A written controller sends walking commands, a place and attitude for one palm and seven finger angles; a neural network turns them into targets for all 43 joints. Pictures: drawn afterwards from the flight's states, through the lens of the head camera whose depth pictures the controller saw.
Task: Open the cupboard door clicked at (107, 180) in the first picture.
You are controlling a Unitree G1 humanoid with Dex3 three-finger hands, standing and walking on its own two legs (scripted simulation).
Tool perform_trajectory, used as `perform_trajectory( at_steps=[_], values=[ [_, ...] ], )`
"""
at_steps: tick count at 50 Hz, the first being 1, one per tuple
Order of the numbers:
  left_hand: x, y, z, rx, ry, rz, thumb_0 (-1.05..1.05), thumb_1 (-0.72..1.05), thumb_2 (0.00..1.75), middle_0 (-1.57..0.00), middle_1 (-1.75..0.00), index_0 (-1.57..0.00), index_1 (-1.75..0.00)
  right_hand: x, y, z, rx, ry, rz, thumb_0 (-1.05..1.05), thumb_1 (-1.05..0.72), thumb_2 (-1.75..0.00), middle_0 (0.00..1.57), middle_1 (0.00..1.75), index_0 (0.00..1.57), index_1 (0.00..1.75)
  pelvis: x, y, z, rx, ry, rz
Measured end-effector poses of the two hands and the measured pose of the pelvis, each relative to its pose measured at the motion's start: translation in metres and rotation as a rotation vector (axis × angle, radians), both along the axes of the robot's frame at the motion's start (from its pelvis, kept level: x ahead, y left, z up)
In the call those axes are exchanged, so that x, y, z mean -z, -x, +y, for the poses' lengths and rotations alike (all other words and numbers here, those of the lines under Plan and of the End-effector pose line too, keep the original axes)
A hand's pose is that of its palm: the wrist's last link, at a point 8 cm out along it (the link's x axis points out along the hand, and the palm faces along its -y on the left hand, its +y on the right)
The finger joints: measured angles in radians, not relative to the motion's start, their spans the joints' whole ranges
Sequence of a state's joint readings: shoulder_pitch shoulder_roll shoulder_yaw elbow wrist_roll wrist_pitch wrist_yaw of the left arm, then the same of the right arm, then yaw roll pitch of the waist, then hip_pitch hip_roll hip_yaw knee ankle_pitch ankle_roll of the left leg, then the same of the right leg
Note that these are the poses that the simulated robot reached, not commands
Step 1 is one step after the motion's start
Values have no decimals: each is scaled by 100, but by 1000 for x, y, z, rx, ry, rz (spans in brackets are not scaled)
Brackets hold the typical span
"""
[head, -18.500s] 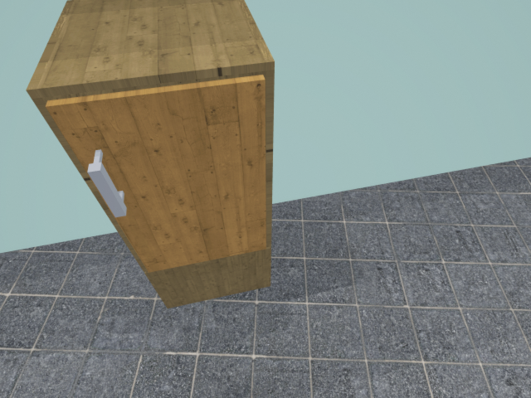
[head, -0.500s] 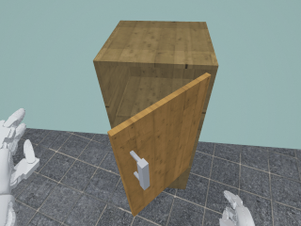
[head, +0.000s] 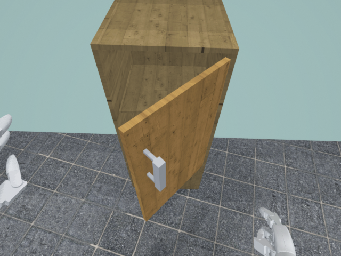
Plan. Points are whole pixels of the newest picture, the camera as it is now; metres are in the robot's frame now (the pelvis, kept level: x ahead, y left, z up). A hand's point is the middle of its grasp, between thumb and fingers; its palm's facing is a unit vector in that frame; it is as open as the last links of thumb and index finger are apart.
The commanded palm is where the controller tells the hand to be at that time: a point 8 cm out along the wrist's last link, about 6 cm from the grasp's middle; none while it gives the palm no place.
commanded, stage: step back with the hand held close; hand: left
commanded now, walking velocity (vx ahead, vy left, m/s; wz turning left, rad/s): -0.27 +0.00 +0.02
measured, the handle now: (154, 170) +0.32 +0.07 -0.01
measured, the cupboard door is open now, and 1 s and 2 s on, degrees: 47 47 47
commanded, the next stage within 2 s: stop stepping back and stand still in 0.98 s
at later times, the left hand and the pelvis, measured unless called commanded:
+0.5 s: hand out of the picture +0.12 +0.28 +0.16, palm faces +0.49 -0.72 -0.49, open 7.4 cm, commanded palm +0.05 +0.31 +0.18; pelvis -0.07 +0.00 -0.02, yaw +3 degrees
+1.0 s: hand out of the picture +0.03 +0.28 +0.16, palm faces +0.54 -0.70 -0.47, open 7.4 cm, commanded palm -0.04 +0.32 +0.18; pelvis -0.13 +0.00 -0.03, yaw +8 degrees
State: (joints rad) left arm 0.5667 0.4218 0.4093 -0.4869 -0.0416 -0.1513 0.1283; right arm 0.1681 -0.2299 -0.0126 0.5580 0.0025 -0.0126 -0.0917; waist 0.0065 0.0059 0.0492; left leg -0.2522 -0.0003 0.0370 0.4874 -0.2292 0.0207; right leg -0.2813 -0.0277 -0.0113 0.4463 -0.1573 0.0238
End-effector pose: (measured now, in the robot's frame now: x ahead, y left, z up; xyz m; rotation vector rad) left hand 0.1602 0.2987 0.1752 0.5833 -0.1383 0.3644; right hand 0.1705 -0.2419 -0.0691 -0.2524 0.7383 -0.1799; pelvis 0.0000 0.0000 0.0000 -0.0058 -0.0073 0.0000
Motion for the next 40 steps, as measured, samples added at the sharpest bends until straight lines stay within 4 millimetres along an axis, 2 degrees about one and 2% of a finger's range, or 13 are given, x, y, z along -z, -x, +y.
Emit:
perform_trajectory(
  at_steps=[10,19,26,36,40],
  values=[
    [2,40,7,-15,-19,-79,1,88,90,-21,-30,-21,-31,5,37,13,-32,1,-16,1,-90,-90,20,30,21,30,10,35,5,-14,10,-6],
    [0,68,11,-31,-45,-149,1,88,90,-21,-30,-21,-31,16,65,20,-63,6,-2,1,-90,-90,20,30,21,30,17,58,6,-44,20,-15],
    [-4,86,12,-38,-79,-187,1,88,90,-21,-30,-21,-31,22,74,21,-83,6,-5,1,-90,-90,20,30,21,30,22,71,5,-55,12,-16],
    [0,101,5,-10,-94,-208,1,88,90,-21,-30,-21,-31,26,84,17,-89,11,-30,1,-90,-90,20,30,21,30,31,94,1,-72,-1,-12],
    [-5,119,1,-20,-154,-235,1,88,90,-21,-30,-21,-31,34,88,15,-116,6,-30,1,-90,-90,20,30,21,30,39,101,-8,-140,5,-17]
  ],
)
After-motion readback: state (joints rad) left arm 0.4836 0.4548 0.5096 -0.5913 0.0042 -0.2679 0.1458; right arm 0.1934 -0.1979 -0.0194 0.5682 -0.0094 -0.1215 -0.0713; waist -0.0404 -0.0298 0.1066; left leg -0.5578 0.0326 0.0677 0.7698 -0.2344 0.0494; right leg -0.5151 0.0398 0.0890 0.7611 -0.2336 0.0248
